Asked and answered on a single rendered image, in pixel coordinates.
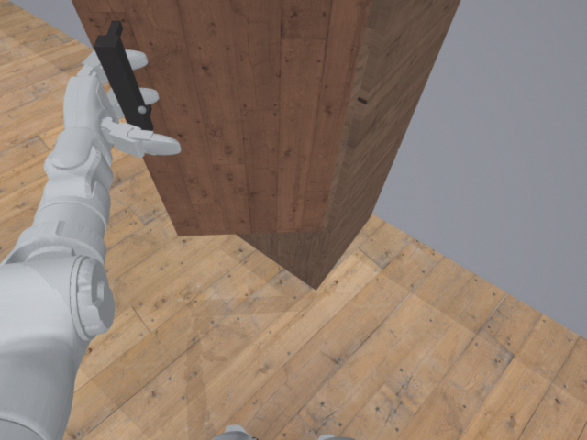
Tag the robot left shin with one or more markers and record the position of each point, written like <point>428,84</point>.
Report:
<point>235,427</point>

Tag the robot left hand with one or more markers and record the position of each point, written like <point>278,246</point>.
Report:
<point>87,105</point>

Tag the robot left upper arm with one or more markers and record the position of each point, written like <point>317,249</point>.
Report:
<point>50,310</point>

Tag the cupboard door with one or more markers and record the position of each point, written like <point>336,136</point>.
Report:
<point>255,91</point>

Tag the robot left forearm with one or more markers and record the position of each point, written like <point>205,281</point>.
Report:
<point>73,213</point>

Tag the handle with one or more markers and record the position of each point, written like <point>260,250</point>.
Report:
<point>111,53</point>

